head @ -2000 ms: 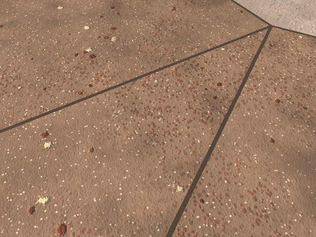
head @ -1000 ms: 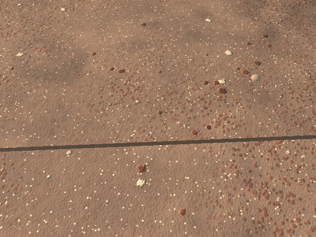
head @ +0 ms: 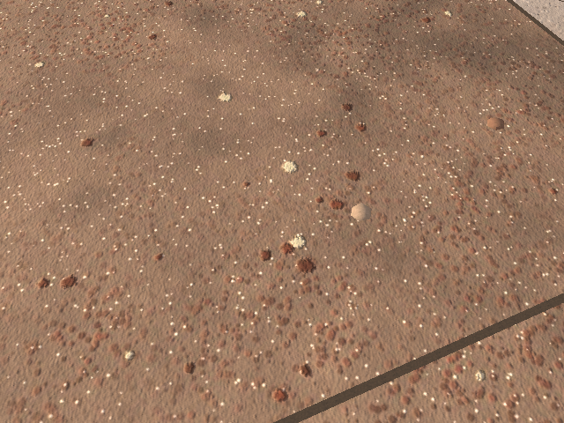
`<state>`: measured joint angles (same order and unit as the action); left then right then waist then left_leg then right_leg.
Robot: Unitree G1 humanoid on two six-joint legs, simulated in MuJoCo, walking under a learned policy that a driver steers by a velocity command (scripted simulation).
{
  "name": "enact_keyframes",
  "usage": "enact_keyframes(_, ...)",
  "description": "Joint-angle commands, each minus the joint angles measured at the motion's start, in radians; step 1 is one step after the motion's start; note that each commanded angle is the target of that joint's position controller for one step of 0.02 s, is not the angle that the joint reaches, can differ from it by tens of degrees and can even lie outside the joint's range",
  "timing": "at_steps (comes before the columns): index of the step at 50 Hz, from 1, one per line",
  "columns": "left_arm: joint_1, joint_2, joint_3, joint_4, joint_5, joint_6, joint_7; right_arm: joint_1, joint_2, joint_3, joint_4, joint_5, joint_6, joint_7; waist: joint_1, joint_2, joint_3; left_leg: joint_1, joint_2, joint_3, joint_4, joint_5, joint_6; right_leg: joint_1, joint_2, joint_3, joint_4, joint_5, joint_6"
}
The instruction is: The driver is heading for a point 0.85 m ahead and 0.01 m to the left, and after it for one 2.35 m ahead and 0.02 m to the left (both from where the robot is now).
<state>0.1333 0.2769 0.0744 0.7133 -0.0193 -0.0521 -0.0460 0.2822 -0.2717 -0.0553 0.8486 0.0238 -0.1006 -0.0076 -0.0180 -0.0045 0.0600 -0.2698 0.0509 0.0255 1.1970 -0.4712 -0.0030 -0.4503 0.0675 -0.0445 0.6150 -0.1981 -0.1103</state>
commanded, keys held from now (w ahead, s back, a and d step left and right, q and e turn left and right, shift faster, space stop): w+e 0.24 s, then w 0.54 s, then w+q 0.22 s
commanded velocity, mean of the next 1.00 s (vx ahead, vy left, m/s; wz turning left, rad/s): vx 0.50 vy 0.00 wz -0.22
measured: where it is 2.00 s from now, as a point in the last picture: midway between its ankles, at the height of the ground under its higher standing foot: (327, 259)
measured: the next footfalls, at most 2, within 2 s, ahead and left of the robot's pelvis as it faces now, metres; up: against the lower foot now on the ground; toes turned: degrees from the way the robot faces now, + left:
left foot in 0.40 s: +0.42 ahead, +0.10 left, +0.00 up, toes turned -14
right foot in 0.92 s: +0.62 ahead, -0.20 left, +0.00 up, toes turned -13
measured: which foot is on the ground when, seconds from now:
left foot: up 0.00-0.38, down 0.40-0.94, up 0.96-1.00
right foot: down 0.00-0.42, up 0.44-0.90, down 0.92-1.00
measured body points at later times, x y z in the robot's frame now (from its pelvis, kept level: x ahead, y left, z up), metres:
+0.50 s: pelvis +0.29 +0.03 +0.01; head +0.32 +0.03 +0.46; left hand +0.41 +0.29 -0.11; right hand +0.41 -0.26 -0.08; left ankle +0.38 +0.11 -0.72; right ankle +0.12 -0.06 -0.64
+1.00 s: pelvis +0.53 -0.08 +0.01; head +0.56 -0.10 +0.46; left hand +0.79 +0.11 -0.06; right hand +0.48 -0.35 -0.13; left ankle +0.42 +0.09 -0.65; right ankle +0.58 -0.19 -0.72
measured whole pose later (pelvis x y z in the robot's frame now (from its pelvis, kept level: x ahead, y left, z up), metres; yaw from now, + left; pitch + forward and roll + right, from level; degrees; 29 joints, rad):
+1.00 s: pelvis +0.53 -0.08 +0.01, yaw -11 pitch +3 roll +0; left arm 0.07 0.24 0.04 0.65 0.00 -0.10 -0.02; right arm 0.40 -0.29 -0.05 0.86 0.03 -0.07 0.00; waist -0.06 0.03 0.02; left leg -0.29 0.00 -0.07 1.03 -0.46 0.01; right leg -0.43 0.00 -0.04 0.55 -0.17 -0.03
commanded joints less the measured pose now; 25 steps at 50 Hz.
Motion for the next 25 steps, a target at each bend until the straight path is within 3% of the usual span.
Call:
enact_keyframes(1, 0.109, 0.113, 0.033, -0.042, 0.001, -0.018, 0.009, -0.078, -0.132, -0.027, -0.125, -0.014, -0.058, -0.004, 0.041, 0.015, -0.142, -0.464, 0.058, -0.111, 0.044, 0.125, 0.024, 0.459, -0.282, 0.476, -0.336, 0.159, -0.203)
enact_keyframes(2, 0.077, 0.095, 0.026, -0.060, 0.011, -0.020, 0.013, -0.049, -0.138, -0.035, -0.124, -0.023, -0.044, -0.004, 0.007, -0.007, -0.132, -0.394, 0.079, -0.120, 0.003, 0.157, 0.016, 0.374, -0.256, 0.430, -0.358, 0.220, -0.195)
enact_keyframes(5, 0.090, 0.120, 0.032, -0.061, 0.007, -0.027, 0.027, -0.055, -0.104, -0.032, -0.144, -0.040, -0.011, -0.005, -0.014, -0.011, -0.107, -0.349, 0.072, -0.091, -0.116, 0.216, -0.031, 0.251, -0.217, 0.352, -0.392, 0.344, -0.201)
enact_keyframes(8, 0.144, 0.148, 0.039, -0.047, 0.001, -0.022, 0.047, -0.175, -0.076, -0.020, -0.186, -0.044, -0.005, -0.007, 0.023, -0.035, -0.073, -0.365, 0.039, -0.072, -0.325, 0.385, -0.060, 0.209, -0.169, 0.292, -0.387, 0.353, -0.165)
enact_keyframes(11, 0.189, 0.149, 0.039, -0.035, -0.005, -0.011, 0.056, -0.285, -0.054, -0.008, -0.214, -0.033, -0.013, 0.006, 0.072, -0.073, -0.068, -0.299, -0.015, -0.065, -0.553, 0.540, -0.057, 0.201, -0.136, 0.284, -0.360, 0.241, -0.120)
enact_keyframes(13, 0.219, 0.152, 0.038, -0.023, -0.007, -0.008, 0.058, -0.328, -0.065, -0.008, -0.228, -0.022, -0.020, 0.017, 0.092, -0.088, -0.068, -0.273, -0.032, -0.067, -0.624, 0.573, -0.051, 0.231, -0.160, 0.319, -0.343, 0.189, -0.112)
enact_keyframes(16, 0.255, 0.133, 0.032, -0.002, -0.006, -0.004, 0.062, -0.342, -0.095, -0.016, -0.238, -0.021, -0.036, 0.035, 0.097, -0.097, -0.066, -0.268, -0.031, -0.084, -0.692, 0.529, -0.015, 0.340, -0.216, 0.389, -0.274, 0.169, -0.101)
enact_keyframes(18, 0.242, 0.141, 0.035, 0.001, 0.000, 0.001, 0.064, -0.298, -0.113, -0.025, -0.234, -0.021, -0.044, 0.037, 0.067, -0.128, -0.066, -0.218, -0.037, -0.070, -0.715, 0.439, 0.022, 0.385, -0.239, 0.418, -0.225, 0.249, -0.085)
enact_keyframes(19, 0.223, 0.134, 0.032, -0.004, 0.001, 0.003, 0.062, -0.223, -0.128, -0.035, -0.216, -0.025, -0.048, 0.033, 0.024, -0.130, -0.094, -0.115, -0.057, -0.043, -0.757, 0.432, 0.049, 0.389, -0.211, 0.404, -0.157, 0.368, -0.068)
enact_keyframes(20, 0.209, 0.103, 0.019, -0.015, 0.008, 0.001, 0.058, -0.108, -0.161, -0.050, -0.194, -0.037, -0.052, 0.028, -0.032, -0.108, -0.188, 0.079, -0.008, -0.079, -0.743, 0.461, 0.095, 0.345, -0.156, 0.361, 0.002, 0.426, -0.039)
enact_keyframes(21, 0.246, 0.063, 0.002, -0.033, 0.026, -0.004, 0.059, 0.052, -0.226, -0.066, -0.180, -0.047, -0.051, 0.024, -0.072, 0.030, -0.340, 0.383, 0.165, -0.288, -0.699, 0.483, 0.185, 0.155, -0.068, 0.280, 0.297, 0.213, 0.007)
enact_keyframes(22, 0.389, 0.016, -0.013, -0.023, -0.008, -0.016, 0.057, 0.142, -0.261, -0.080, -0.123, -0.039, -0.038, 0.036, -0.028, 0.361, -0.419, 0.633, 0.337, -0.737, -0.833, 0.227, 0.325, -0.185, 0.051, 0.207, 0.593, -0.354, 0.070)
enact_keyframes(23, 0.338, 0.107, -0.001, -0.009, -0.021, -0.020, 0.057, 0.136, -0.167, -0.057, -0.130, -0.011, -0.034, 0.039, -0.058, 0.230, -0.325, 0.591, 0.330, -0.795, -0.891, -0.001, 0.295, -0.310, -0.008, 0.267, 0.700, -0.359, 0.068)
enact_keyframes(24, 0.210, 0.143, 0.008, -0.033, -0.018, -0.021, 0.054, 0.070, -0.123, -0.042, -0.140, -0.009, -0.027, 0.034, -0.071, 0.120, -0.184, 0.456, 0.295, -0.642, -0.907, 0.016, 0.254, -0.347, -0.048, 0.234, 0.711, -0.266, 0.067)
enact_keyframes(25, 0.140, 0.132, 0.005, -0.051, -0.002, -0.022, 0.054, 0.013, -0.113, -0.033, -0.150, -0.021, -0.019, 0.033, -0.048, 0.043, -0.113, 0.323, 0.255, -0.532, -0.928, 0.129, 0.237, -0.319, -0.089, 0.190, 0.671, -0.193, 0.068)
